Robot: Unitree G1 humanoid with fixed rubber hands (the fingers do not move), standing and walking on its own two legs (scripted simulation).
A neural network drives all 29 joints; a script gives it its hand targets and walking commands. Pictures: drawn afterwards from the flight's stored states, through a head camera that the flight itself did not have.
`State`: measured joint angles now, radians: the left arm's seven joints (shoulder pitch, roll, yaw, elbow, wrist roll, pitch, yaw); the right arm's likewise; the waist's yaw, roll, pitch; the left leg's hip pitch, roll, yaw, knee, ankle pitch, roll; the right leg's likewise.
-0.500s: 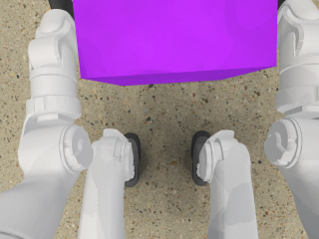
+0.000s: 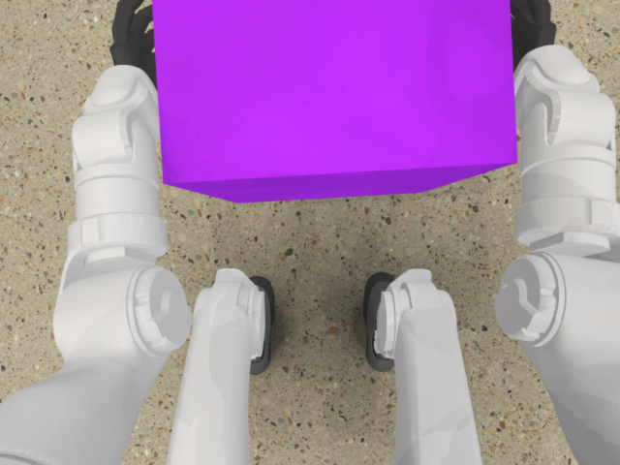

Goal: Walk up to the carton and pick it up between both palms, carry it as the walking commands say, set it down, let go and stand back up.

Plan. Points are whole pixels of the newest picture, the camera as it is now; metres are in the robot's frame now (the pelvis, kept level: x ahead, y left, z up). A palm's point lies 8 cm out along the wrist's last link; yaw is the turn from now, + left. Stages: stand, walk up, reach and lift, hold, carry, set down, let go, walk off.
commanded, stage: reach and lift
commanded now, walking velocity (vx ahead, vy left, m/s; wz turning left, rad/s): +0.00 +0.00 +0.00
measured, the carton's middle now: (326, 73) +0.55 -0.01 -0.17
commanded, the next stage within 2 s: none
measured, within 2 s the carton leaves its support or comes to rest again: neither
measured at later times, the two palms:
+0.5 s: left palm (94, 68) +0.50 +0.18 -0.01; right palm (573, 43) +0.51 -0.21 -0.02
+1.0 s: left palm (20, 65) +0.48 +0.19 +0.06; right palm out of the picture +0.48 -0.21 +0.06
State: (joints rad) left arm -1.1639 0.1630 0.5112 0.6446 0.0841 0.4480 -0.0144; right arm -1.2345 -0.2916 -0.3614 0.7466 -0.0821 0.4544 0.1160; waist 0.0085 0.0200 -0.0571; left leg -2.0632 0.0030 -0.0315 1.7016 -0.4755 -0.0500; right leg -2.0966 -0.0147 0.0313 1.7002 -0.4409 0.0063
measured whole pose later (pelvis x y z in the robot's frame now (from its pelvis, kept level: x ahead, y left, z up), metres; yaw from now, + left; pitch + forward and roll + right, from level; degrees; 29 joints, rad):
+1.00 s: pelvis +0.02 +0.00 +0.12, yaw -1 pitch +43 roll +0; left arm -0.84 0.05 0.52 0.53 0.16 0.45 -0.08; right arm -0.90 -0.16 -0.41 0.63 -0.15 0.45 0.17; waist 0.01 0.02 -0.19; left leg -1.62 0.01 -0.04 1.25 -0.37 -0.04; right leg -1.64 -0.02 0.01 1.24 -0.34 0.00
